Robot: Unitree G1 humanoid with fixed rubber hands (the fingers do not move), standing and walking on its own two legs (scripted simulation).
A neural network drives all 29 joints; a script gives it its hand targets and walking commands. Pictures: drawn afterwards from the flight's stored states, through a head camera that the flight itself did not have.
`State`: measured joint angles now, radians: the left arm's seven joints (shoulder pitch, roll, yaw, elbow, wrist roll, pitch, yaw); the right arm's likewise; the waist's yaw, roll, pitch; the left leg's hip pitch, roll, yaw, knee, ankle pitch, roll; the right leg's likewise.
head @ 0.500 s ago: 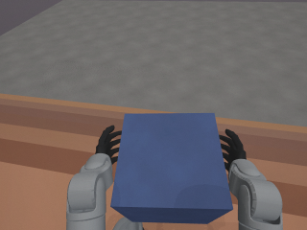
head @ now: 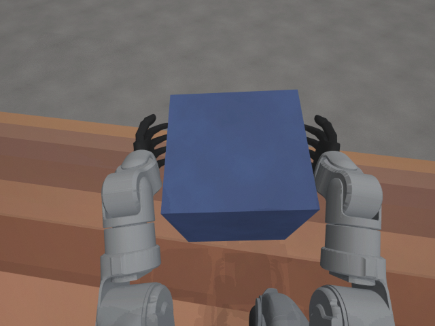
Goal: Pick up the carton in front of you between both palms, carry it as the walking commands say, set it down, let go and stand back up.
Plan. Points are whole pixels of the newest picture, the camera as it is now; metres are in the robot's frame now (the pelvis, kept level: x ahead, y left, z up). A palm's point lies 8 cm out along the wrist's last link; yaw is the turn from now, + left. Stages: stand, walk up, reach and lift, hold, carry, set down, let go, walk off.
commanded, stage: carry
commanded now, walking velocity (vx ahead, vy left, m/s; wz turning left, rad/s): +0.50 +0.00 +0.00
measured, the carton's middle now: (235, 176) +0.36 +0.00 +0.03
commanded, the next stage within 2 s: none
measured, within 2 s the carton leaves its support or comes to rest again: neither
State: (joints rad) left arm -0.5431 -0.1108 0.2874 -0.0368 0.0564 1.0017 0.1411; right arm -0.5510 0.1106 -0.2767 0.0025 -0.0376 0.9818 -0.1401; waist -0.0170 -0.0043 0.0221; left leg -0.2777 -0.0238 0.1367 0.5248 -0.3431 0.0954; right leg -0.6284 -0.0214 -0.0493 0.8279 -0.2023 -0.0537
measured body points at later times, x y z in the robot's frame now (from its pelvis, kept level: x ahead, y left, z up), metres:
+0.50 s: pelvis +0.33 +0.02 -0.15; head +0.30 +0.01 +0.30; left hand +0.68 +0.15 -0.01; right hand +0.65 -0.16 -0.01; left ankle +0.38 +0.07 -0.88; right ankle +0.14 -0.09 -0.67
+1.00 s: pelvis +0.67 +0.00 -0.38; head +0.67 +0.02 +0.07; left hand +0.97 +0.21 -0.33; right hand +1.01 -0.10 -0.32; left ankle +0.63 +0.12 -0.95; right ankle +0.65 -0.06 -1.08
